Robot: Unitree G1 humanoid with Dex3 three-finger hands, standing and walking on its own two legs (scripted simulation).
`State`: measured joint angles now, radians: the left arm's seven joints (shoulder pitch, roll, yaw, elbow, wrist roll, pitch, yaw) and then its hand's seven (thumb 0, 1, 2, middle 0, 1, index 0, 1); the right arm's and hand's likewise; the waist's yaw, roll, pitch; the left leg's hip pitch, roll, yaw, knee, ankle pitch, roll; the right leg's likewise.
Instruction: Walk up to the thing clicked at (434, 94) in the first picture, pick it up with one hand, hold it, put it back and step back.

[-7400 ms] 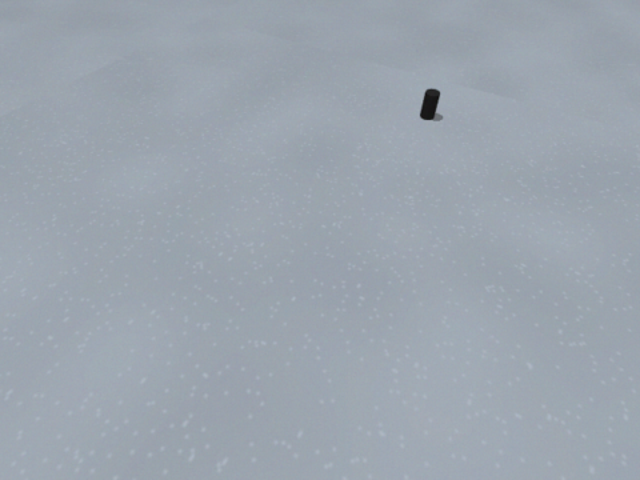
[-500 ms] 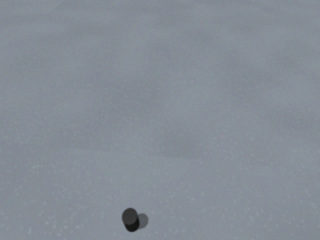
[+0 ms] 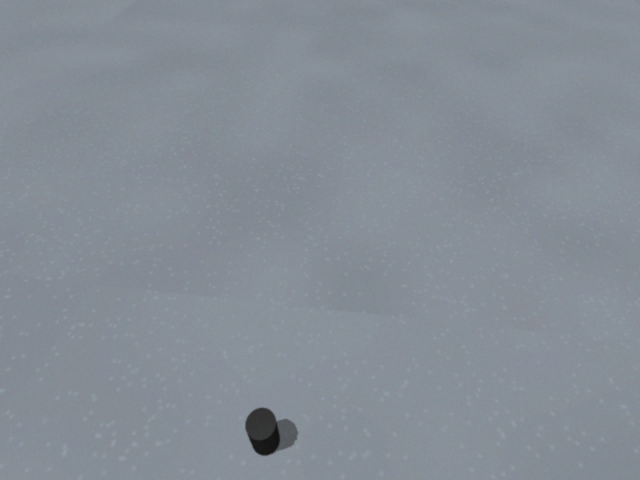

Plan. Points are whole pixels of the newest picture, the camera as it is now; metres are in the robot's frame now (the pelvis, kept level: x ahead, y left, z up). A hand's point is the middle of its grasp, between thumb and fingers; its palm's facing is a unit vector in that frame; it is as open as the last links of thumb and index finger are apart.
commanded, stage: stand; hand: left
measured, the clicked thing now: (263, 432) +0.39 +0.15 -0.71
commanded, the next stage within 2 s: none
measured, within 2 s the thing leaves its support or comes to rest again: neither
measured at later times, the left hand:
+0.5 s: hand out of the picture +0.06 +0.25 -0.16, palm faces -0.02 -0.94 -0.34, open 7.4 cm
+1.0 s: hand out of the picture +0.09 +0.26 -0.16, palm faces -0.02 -0.94 -0.34, open 7.4 cm
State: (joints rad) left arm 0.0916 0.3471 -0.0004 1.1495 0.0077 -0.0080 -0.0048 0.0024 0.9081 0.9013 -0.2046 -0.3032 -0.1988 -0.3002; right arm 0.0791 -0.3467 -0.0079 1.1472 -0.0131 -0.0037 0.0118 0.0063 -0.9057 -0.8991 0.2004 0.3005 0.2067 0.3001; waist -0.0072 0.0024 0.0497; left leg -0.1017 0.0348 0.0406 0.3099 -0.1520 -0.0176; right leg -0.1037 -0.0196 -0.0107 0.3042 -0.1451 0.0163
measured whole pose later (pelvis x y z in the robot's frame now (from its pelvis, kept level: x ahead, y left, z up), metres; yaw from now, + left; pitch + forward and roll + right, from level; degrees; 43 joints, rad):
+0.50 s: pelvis +0.00 +0.00 +0.00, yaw +1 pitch -2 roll +0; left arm 0.13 0.35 0.00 1.15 0.01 -0.01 -0.01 0.00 0.91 0.90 -0.20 -0.30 -0.20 -0.30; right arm 0.12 -0.35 -0.01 1.15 -0.01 0.00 0.01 0.01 -0.91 -0.90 0.20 0.30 0.21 0.30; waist -0.01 0.00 0.05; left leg -0.13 0.03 0.03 0.33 -0.16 -0.02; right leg -0.13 -0.03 -0.02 0.33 -0.16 0.02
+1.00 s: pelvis +0.02 +0.00 +0.00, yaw +1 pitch -2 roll +0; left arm 0.10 0.35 0.00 1.13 0.01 -0.01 0.00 0.00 0.91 0.90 -0.20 -0.30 -0.20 -0.30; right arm 0.09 -0.35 0.00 1.13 -0.01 -0.01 0.01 0.01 -0.91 -0.90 0.20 0.30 0.21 0.30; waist 0.00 0.00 0.05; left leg -0.11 0.03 0.03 0.32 -0.18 -0.02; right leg -0.10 -0.03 -0.02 0.31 -0.18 0.02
